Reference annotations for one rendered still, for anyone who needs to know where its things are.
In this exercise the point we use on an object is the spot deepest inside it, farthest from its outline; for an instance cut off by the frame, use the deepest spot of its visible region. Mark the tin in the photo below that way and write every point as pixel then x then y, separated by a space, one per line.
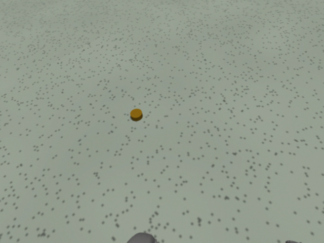
pixel 136 114

